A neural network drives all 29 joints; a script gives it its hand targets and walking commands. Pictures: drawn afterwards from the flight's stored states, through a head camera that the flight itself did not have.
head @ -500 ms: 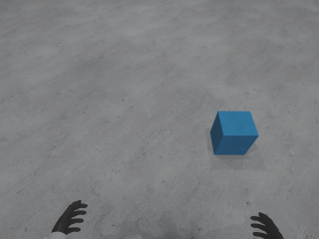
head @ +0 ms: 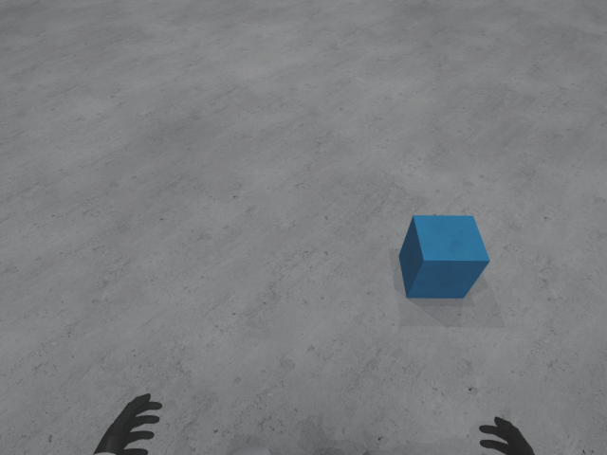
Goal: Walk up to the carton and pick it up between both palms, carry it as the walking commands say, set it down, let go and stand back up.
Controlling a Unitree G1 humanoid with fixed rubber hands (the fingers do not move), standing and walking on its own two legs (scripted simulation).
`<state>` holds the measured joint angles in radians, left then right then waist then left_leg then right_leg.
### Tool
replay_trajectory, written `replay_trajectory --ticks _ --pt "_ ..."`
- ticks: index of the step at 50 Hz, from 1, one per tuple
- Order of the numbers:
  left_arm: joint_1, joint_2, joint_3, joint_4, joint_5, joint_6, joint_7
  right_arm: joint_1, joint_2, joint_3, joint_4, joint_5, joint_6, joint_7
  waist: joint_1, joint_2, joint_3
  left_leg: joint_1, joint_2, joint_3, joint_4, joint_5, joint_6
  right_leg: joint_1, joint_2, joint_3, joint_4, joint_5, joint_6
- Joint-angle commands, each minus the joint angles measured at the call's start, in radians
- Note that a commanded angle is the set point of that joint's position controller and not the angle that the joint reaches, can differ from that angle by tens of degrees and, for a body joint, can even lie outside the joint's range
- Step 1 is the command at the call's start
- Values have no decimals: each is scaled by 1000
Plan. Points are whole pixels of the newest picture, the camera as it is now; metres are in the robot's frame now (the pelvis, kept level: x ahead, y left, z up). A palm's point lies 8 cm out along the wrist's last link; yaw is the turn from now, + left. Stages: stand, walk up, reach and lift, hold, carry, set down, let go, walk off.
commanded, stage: stand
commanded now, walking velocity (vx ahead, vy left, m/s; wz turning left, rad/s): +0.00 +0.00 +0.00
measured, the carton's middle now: (438, 258) +0.83 -0.44 -0.63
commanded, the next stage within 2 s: walk up in 0.90 s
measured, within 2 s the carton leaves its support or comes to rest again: neither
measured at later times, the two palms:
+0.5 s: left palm out of the picture +0.11 +0.28 -0.10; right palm out of the picture +0.09 -0.27 -0.10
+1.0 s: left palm out of the picture +0.09 +0.28 -0.10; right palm out of the picture +0.08 -0.28 -0.11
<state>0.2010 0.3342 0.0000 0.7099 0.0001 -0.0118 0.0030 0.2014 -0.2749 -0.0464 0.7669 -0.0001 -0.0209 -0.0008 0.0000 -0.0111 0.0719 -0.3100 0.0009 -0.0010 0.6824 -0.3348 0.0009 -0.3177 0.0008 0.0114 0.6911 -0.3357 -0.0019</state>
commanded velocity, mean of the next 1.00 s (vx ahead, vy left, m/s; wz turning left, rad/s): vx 0.00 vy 0.00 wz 0.00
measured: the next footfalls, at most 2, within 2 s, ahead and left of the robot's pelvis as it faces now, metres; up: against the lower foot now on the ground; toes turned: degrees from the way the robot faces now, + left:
right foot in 1.44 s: +0.08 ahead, -0.22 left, +0.00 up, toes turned -9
left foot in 2.00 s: +0.45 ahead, -0.06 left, +0.00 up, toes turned -9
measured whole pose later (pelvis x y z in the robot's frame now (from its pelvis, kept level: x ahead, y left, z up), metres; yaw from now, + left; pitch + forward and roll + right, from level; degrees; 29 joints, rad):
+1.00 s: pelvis -0.01 +0.00 +0.00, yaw +0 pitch -3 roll +0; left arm 0.20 0.34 0.00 0.81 0.00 -0.01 0.00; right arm 0.20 -0.29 -0.05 0.88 0.00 -0.02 0.00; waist 0.00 -0.01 0.07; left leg -0.31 0.00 0.00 0.68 -0.32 0.00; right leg -0.32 0.00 0.01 0.69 -0.32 0.00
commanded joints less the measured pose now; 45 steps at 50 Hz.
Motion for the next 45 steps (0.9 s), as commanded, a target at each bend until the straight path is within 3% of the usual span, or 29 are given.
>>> replay_trajectory --ticks 1,4,8,10,13,15,20,23,25,31,32,34,37,38,41,44,45 --pt "-51 213 69 -11 19 -56 4 -68 -254 -48 -33 -20 -34 0 2 20 -111 28 90 -134 -172 95 80 46 -79 118 -172 103 -71" --pt "-51 222 76 -7 25 -52 2 -64 -258 -51 -32 -25 -37 -2 -8 1 -117 39 85 -122 -155 91 75 41 -86 121 -176 120 -73" --pt "-47 217 67 5 17 -51 2 -58 -259 -48 -15 -23 -38 2 -6 31 -102 25 87 -135 -181 58 79 42 -86 126 -181 85 -74" --pt "-61 201 65 6 19 -56 2 -66 -251 -48 -12 -22 -38 1 0 -4 -106 27 83 -132 -166 91 81 50 -87 134 -183 112 -75" --pt "-48 224 74 21 16 -54 3 -55 -276 -50 6 -26 -33 0 -1 27 -103 46 79 -114 -162 97 74 30 -88 135 -189 119 -74" --pt "-60 230 76 26 18 -55 4 -50 -269 -49 8 -21 -37 -1 -12 -1 -109 45 81 -121 -157 127 75 35 -94 136 -189 136 -77" --pt "-60 208 68 34 12 -55 4 -77 -250 -39 14 -23 -35 -5 4 35 -126 47 94 -133 -169 130 82 68 -89 125 -178 161 -73" --pt "-60 221 70 42 8 -47 5 -86 -263 -37 25 -20 -34 -1 5 26 -116 28 91 -132 -182 136 82 73 -94 133 -181 170 -76" --pt "-71 223 69 49 17 -47 7 -78 -252 -36 31 -19 -34 -3 -8 7 -103 38 87 -126 -176 145 74 55 -100 135 -194 154 -77" --pt "-70 220 67 59 18 -46 7 -85 -268 -38 39 -18 -31 -2 1 6 -79 35 91 -137 -189 70 75 25 -99 143 -227 55 -74" --pt "-74 216 64 58 19 -46 6 -80 -265 -41 39 -16 -33 -1 -12 -3 -98 40 90 -143 -193 65 77 42 -99 141 -224 58 -72" --pt "-72 230 72 64 18 -47 5 -75 -276 -40 54 -19 -27 -3 -3 23 -74 43 82 -129 -186 72 70 14 -102 156 -236 39 -71" --pt "-71 221 62 69 11 -49 7 -73 -276 -40 58 -17 -29 -2 -11 24 -79 45 91 -141 -201 81 73 31 -94 145 -228 83 -71" --pt "-78 224 68 73 15 -48 7 -68 -265 -37 68 -19 -31 -3 -1 3 -104 49 87 -135 -196 98 73 53 -95 140 -215 106 -70" --pt "-54 211 62 89 9 -48 3 -80 -275 -39 66 -18 -39 1 -1 42 -92 48 92 -138 -186 115 69 30 -92 145 -199 123 -76" --pt "-74 231 66 86 11 -48 6 -68 -276 -36 78 -23 -30 0 -6 -1 -90 43 91 -135 -192 101 73 40 -97 144 -214 103 -71" --pt "-65 221 66 95 10 -45 5 -73 -287 -40 78 -23 -28 -1 1 42 -95 41 96 -153 -201 84 76 48 -88 142 -204 101 -70"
